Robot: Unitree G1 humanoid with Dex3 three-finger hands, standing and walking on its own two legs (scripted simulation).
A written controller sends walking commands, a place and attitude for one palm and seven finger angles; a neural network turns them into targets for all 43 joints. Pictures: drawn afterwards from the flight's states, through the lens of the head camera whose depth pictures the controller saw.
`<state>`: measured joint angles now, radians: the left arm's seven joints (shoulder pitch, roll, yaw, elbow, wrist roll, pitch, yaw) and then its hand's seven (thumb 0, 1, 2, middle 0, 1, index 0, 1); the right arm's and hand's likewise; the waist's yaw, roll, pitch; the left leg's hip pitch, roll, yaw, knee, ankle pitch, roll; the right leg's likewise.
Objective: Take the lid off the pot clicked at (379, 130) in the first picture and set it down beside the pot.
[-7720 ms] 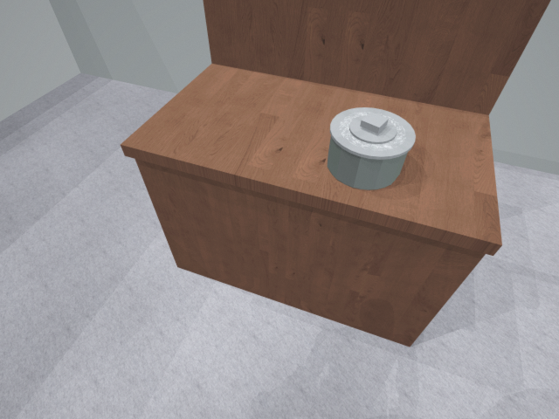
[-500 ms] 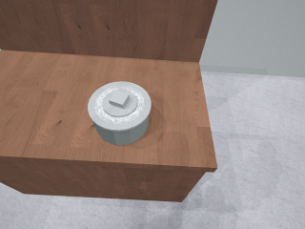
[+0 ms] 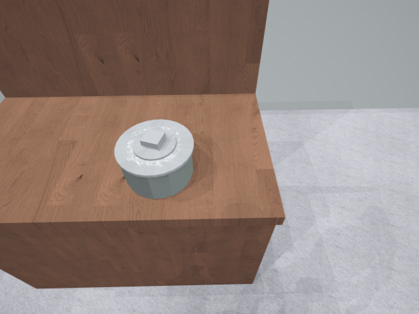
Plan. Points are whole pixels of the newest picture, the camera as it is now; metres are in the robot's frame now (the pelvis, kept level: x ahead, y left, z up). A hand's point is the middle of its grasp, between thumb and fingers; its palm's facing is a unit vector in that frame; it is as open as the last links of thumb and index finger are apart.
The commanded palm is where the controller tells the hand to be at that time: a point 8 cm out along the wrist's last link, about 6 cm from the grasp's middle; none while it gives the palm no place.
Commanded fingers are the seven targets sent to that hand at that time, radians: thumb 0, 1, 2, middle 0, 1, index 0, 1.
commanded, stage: come to a stop and stand still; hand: left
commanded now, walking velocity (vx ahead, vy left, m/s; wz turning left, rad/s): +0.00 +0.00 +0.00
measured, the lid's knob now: (153, 138) +0.51 +0.17 +0.04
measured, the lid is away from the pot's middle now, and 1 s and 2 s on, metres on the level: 0.00 0.00 0.00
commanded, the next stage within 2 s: look again from close up in 0.08 s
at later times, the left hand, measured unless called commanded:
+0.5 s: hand out of the picture +0.02 +0.16 -0.17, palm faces +0.01 -0.98 -0.17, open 7.4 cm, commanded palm none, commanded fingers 0.00 0.90 0.90 -0.20 -0.30 -0.20 -0.30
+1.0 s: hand out of the picture +0.02 +0.16 -0.17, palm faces +0.01 -0.99 -0.17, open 7.4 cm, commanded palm none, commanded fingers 0.00 0.90 0.90 -0.20 -0.30 -0.20 -0.30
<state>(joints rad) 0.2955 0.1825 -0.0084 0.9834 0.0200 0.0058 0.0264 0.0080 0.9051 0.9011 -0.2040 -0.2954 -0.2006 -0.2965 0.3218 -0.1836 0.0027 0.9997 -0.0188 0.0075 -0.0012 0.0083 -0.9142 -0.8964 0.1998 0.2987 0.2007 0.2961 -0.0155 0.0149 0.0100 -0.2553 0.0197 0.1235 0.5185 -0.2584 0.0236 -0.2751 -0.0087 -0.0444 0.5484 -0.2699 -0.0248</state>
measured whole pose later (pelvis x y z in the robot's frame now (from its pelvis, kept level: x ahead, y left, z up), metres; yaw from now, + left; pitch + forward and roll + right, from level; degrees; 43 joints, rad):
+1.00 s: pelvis +0.03 +0.00 +0.01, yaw +0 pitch -1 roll +0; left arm 0.32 0.13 -0.02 1.10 0.02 -0.02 0.04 0.01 0.91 0.90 -0.20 -0.30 -0.20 -0.30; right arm 0.29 -0.12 0.01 1.15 0.00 -0.03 -0.03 0.01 -0.91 -0.90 0.20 0.30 0.20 0.30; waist 0.00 -0.01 0.04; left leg -0.16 0.02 0.12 0.44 -0.27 0.02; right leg -0.17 0.00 -0.04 0.45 -0.27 -0.02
